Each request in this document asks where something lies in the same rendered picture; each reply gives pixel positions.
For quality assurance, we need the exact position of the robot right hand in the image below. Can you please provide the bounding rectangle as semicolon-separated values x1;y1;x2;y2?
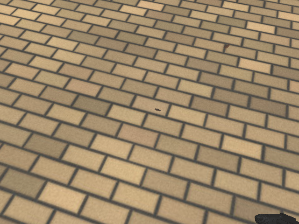
254;213;299;224

